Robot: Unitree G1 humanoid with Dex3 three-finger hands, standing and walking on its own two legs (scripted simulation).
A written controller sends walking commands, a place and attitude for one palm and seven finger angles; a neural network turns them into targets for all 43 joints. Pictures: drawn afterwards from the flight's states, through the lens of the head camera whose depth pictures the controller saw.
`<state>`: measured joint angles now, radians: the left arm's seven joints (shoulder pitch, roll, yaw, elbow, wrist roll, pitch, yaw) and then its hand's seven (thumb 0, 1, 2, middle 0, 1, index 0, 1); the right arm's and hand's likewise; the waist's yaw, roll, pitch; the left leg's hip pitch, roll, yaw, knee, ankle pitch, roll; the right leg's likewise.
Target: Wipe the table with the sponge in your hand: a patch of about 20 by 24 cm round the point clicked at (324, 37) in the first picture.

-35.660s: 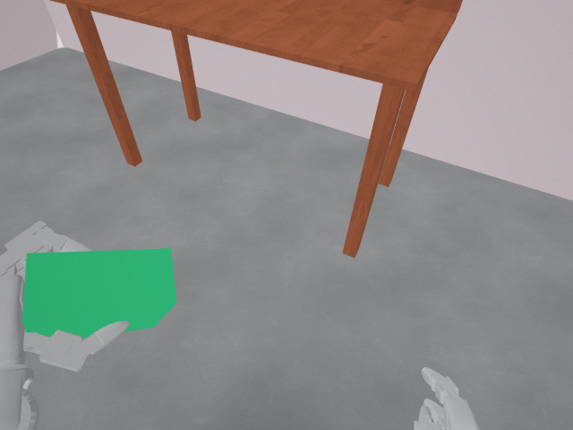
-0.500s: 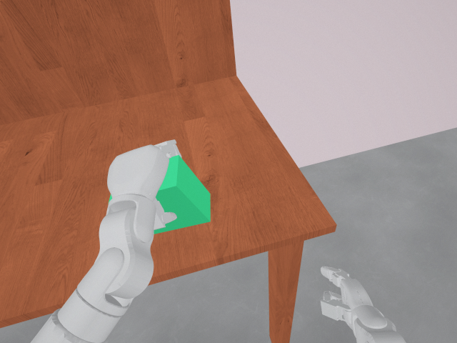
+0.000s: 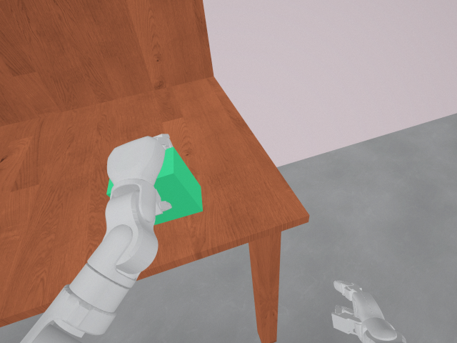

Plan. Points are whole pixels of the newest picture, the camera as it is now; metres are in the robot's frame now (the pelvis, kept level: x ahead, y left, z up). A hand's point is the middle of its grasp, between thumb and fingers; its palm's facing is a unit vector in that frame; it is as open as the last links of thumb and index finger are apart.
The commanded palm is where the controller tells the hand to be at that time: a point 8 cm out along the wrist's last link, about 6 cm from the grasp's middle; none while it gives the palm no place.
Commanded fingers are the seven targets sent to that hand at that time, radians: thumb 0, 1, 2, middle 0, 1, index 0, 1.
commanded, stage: wipe forward along the third lane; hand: left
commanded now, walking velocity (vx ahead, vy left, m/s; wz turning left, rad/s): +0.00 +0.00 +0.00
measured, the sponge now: (164, 195) +0.34 +0.17 +0.11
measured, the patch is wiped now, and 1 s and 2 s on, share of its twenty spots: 0.80 0.95 0.95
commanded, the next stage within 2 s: wipe back along the third lane in 1.34 s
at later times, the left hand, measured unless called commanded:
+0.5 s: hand (151, 165) +0.38 +0.20 +0.15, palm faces +0.04 -0.02 -1.00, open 9.8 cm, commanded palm +0.35 +0.22 +0.18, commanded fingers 0.00 0.10 1.30 -1.20 -1.60 -1.20 -1.60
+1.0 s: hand (147, 148) +0.43 +0.23 +0.15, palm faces -0.04 +0.00 -1.00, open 9.8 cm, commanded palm +0.41 +0.24 +0.17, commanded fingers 0.00 0.10 1.30 -1.20 -1.60 -1.20 -1.60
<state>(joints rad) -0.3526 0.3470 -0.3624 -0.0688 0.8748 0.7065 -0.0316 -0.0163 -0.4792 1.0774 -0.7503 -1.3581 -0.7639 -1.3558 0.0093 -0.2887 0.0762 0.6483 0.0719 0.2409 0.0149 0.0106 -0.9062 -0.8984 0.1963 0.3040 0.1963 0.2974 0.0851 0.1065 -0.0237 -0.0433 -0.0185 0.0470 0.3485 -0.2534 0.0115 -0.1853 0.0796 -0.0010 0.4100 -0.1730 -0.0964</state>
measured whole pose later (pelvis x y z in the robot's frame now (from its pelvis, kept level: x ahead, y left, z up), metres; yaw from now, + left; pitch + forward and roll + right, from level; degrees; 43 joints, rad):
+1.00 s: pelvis +0.00 -0.02 -0.01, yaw +0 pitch +5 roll +2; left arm -0.79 0.48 -0.20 0.73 0.93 0.40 -0.07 0.00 -0.51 1.09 -0.77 -1.35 -0.79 -1.34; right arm 0.15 -0.31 0.05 0.72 0.07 0.14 -0.11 0.01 -0.90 -0.90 0.20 0.30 0.20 0.30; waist 0.00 0.08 -0.07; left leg -0.25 -0.02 -0.04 0.44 -0.28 0.01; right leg -0.37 0.11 -0.01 0.45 -0.17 -0.12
